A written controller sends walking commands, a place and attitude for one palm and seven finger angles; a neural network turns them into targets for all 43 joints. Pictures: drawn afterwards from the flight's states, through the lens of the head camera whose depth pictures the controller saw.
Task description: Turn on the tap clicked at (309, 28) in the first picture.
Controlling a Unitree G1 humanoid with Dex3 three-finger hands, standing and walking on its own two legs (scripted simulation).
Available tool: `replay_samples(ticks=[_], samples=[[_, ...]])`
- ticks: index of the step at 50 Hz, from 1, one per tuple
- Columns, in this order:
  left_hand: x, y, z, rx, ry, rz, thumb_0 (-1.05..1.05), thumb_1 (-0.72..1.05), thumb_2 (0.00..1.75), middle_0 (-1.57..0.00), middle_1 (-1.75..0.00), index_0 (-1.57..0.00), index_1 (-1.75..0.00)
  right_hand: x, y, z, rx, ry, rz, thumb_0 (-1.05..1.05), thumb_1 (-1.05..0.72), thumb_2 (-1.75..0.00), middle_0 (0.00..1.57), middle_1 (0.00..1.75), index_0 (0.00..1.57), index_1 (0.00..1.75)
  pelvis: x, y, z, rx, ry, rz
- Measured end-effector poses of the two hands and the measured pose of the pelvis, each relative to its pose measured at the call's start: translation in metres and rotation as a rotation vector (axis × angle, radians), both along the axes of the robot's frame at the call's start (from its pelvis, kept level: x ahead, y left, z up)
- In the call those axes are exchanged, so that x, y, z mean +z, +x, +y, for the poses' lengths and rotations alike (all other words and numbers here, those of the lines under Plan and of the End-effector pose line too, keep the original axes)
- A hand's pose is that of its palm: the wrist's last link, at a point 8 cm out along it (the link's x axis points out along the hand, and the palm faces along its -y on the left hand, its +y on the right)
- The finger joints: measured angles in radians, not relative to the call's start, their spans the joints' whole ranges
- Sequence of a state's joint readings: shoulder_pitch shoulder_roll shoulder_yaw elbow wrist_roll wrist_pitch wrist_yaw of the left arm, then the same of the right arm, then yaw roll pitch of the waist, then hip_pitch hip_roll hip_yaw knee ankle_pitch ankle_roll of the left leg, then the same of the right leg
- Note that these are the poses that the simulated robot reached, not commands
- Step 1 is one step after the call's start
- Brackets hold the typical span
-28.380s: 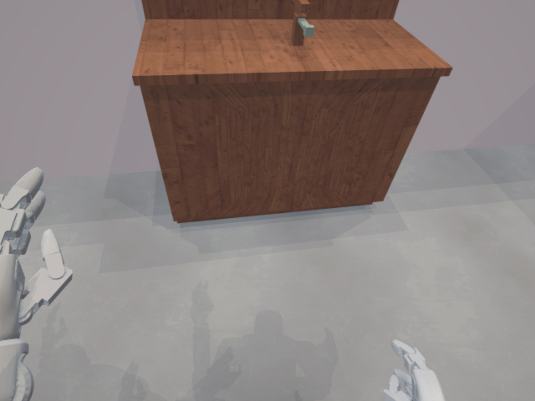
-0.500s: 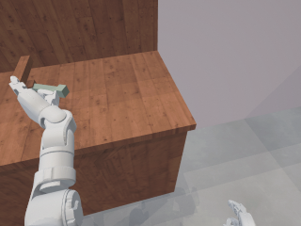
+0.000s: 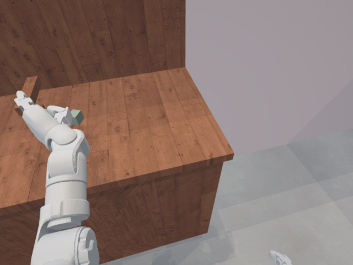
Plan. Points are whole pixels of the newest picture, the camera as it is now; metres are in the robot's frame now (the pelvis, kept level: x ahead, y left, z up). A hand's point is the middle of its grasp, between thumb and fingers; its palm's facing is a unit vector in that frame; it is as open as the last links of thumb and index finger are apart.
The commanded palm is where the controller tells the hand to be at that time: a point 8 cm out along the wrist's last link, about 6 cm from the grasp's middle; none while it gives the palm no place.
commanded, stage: lift the hand up off the lever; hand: left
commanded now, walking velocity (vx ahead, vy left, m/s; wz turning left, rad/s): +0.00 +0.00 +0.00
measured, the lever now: (75, 117) +0.43 +0.31 +0.10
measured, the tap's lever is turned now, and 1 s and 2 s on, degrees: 64 64 64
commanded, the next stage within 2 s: draw the hand back beside the body in 0.50 s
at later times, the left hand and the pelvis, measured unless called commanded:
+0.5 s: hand (66, 110) +0.37 +0.27 +0.19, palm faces +0.82 -0.57 -0.05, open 7.8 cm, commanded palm +0.32 +0.28 +0.18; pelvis -0.01 -0.01 +0.00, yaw +1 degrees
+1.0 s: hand (57, 147) +0.29 +0.26 +0.16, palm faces +0.47 -0.85 -0.24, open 7.7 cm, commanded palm +0.26 +0.28 +0.18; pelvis -0.02 -0.01 +0.00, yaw -2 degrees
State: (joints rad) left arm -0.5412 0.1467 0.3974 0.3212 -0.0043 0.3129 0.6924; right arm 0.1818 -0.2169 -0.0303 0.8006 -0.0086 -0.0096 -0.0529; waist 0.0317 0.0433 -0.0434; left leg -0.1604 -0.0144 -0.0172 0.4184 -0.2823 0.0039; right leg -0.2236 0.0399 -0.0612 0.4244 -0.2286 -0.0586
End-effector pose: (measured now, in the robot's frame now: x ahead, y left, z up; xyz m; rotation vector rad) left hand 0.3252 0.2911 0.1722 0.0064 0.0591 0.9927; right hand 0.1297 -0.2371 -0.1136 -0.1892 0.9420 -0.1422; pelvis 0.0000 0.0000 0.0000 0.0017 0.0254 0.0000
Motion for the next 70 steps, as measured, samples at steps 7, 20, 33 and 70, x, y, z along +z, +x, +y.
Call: replay_samples(ticks=[7, 20, 33, 70], samples=[[0.009, -0.008, -0.007, -0.047, -0.005, -0.011, 0.02, 0.9, 0.9, -0.15, -0.15, -0.15, -0.15, 0.009, 0.028, 0.012, 0.045, 0.007, -0.07, 0.01, -0.91, -0.9, 0.2, 0.3, 0.2, 0.3, 0.001, -0.002, 0.003, 0.011, 0.0, -0.02], [0.021, -0.014, -0.013, -0.034, -0.004, 0.011, 0.02, 0.9, 0.9, -0.15, -0.15, -0.15, -0.15, 0.022, 0.056, 0.029, 0.105, 0.047, -0.148, 0.01, -0.91, -0.9, 0.2, 0.3, 0.2, 0.3, 0.002, -0.009, -0.002, 0.018, 0.003, -0.028], [0.017, -0.007, -0.019, -0.101, 0.042, 0.038, 0.02, 0.9, 0.9, -0.14, -0.15, -0.15, -0.15, 0.009, 0.025, 0.007, 0.061, 0.016, -0.061, 0.01, -0.9, -0.9, 0.2, 0.3, 0.2, 0.3, 0.002, -0.012, -0.01, 0.014, 0.006, -0.028], [0.005, -0.122, -0.01, -0.661, 0.386, -0.095, 0.02, 0.89, 0.9, -0.19, -0.25, -0.19, -0.25, 0.038, 0.01, 0.026, 0.048, 0.054, -0.229, 0.01, -0.9, -0.9, 0.2, 0.3, 0.2, 0.3, 0.007, -0.029, 0.006, -0.037, -0.008, -0.128]])
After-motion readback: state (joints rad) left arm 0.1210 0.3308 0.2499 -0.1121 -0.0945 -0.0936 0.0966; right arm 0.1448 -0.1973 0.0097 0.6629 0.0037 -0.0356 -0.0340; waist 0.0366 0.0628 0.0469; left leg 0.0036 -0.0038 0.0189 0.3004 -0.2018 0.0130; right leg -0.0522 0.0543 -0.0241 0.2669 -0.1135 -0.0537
